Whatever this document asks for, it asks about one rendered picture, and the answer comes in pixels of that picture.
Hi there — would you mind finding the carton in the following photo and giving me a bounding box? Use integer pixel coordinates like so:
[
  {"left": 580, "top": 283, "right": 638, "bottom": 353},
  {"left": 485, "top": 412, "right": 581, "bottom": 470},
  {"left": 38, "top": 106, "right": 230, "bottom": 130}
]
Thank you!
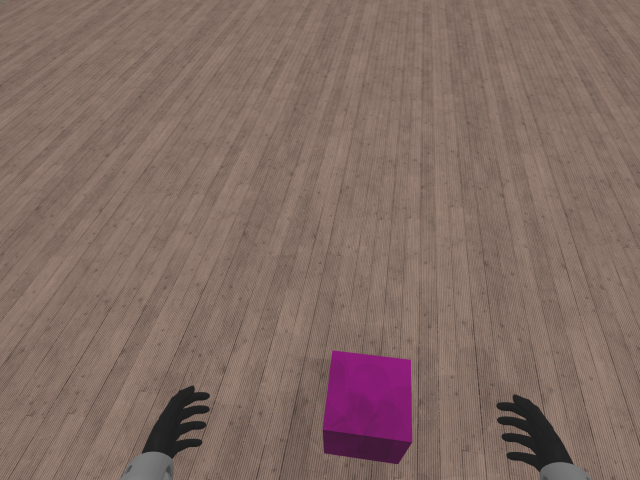
[{"left": 323, "top": 350, "right": 412, "bottom": 464}]

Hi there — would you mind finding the robot right hand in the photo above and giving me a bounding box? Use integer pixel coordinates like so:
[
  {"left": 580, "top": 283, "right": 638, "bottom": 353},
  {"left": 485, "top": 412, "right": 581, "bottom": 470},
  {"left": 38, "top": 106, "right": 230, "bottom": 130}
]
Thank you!
[{"left": 496, "top": 394, "right": 574, "bottom": 472}]

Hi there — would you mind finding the robot left hand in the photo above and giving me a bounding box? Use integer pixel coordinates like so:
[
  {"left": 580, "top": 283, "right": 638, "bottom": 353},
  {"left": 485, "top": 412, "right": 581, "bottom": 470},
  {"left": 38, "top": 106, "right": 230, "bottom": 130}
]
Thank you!
[{"left": 141, "top": 386, "right": 210, "bottom": 459}]

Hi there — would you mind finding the left robot forearm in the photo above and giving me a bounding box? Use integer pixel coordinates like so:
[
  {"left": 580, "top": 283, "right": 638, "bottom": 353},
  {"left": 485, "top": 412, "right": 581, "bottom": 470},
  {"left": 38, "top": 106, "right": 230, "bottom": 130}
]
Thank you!
[{"left": 119, "top": 452, "right": 174, "bottom": 480}]

